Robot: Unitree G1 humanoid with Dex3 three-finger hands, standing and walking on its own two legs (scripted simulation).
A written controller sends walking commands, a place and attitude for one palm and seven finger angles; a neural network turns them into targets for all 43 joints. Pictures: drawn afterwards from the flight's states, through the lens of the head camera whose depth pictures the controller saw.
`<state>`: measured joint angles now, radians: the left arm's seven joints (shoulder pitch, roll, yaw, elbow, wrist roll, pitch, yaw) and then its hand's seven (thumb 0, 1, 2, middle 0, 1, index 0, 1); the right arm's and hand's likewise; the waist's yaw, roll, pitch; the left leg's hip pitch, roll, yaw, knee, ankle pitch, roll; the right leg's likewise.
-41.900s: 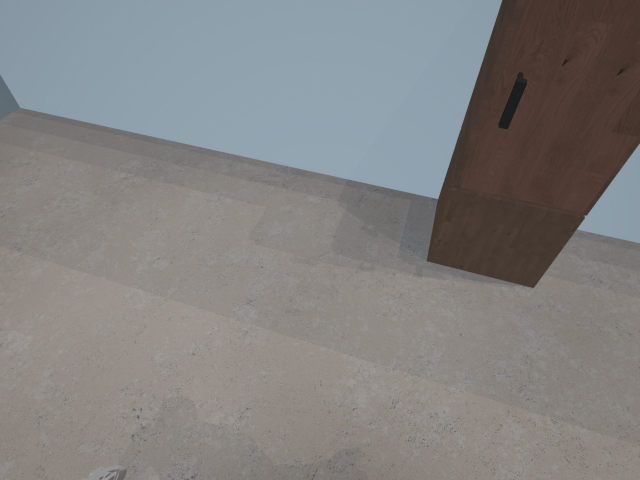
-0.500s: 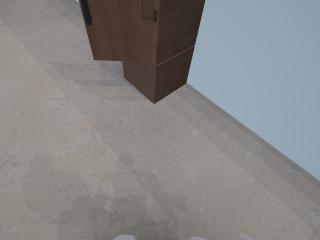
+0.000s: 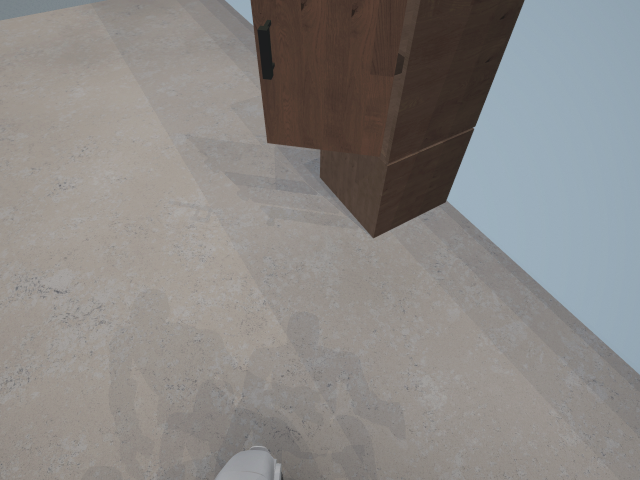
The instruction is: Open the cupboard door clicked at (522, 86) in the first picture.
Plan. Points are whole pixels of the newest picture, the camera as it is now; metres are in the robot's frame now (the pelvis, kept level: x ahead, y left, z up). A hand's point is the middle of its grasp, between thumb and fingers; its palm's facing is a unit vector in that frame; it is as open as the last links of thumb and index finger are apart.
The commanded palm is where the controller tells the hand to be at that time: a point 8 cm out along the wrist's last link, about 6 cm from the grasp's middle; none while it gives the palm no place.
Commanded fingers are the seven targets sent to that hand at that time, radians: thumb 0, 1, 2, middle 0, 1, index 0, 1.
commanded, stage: take the last steps up to it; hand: left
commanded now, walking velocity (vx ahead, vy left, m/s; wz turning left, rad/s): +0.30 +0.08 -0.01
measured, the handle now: (268, 49) +1.07 +0.26 -0.02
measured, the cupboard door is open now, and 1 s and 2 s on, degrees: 49 49 49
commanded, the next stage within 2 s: come to a stop and stand still in 1.16 s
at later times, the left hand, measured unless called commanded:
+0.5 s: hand (205, 396) +0.24 +0.21 -0.15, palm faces +0.02 -0.97 -0.23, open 7.4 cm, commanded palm none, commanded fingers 0.00 0.90 0.90 -0.20 -0.30 -0.20 -0.30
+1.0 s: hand (185, 346) +0.33 +0.28 -0.19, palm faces +0.03 -0.99 -0.16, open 7.4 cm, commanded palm none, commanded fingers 0.00 0.90 0.90 -0.20 -0.30 -0.20 -0.30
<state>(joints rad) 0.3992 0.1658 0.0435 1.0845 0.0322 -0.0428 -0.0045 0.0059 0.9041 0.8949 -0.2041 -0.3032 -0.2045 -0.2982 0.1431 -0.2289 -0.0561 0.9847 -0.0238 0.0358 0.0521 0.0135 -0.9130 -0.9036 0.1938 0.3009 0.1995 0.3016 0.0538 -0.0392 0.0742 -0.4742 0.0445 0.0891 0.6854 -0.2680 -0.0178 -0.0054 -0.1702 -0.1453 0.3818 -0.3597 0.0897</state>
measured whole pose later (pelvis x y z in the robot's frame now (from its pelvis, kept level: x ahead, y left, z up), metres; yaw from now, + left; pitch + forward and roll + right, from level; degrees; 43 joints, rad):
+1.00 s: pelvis +0.35 +0.10 -0.01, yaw -3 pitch -1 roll +0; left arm 0.31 0.16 0.05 1.11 0.03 0.00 -0.01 0.01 0.91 0.90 -0.20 -0.30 -0.20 -0.30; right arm 0.17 -0.15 -0.05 1.00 -0.03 -0.06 -0.02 0.00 -0.93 -0.90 0.20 0.30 0.21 0.30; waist 0.04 -0.03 0.07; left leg -0.33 0.01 0.16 0.54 -0.21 0.06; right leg -0.46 -0.09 -0.05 1.19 -0.38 -0.02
